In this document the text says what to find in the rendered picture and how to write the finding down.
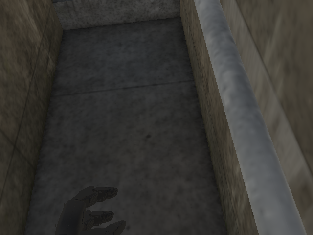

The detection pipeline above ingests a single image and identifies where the robot left hand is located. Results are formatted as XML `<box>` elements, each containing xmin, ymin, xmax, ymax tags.
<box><xmin>55</xmin><ymin>185</ymin><xmax>126</xmax><ymax>235</ymax></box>

